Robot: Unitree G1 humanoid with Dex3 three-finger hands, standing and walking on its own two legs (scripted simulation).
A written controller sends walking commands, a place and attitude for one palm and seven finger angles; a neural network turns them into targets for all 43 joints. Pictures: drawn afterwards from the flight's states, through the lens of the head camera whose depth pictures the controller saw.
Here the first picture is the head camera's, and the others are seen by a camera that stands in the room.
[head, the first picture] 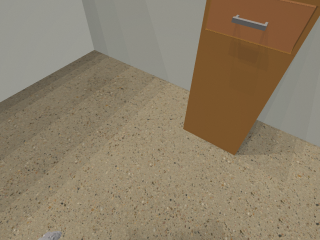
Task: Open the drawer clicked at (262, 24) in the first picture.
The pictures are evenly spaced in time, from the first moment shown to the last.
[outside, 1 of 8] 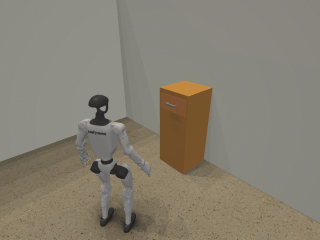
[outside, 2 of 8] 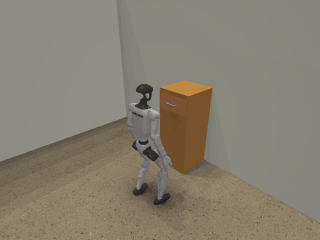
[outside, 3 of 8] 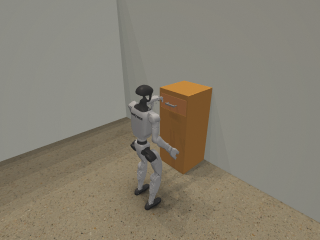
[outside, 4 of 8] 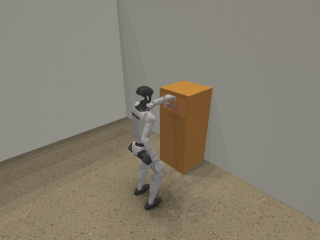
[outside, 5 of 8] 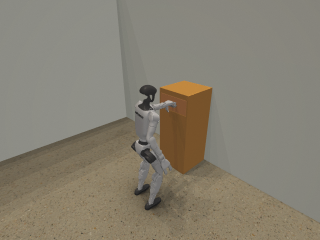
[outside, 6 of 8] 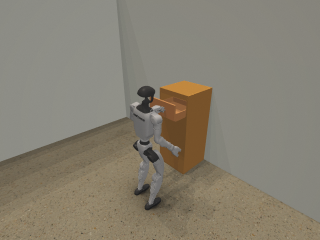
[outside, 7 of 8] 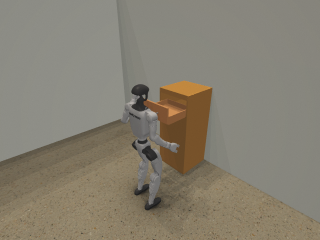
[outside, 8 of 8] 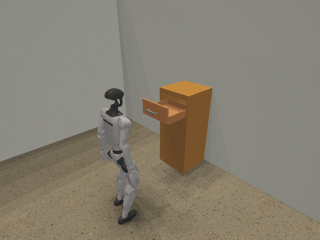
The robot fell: no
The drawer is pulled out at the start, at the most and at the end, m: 0.00 0.30 0.29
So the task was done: yes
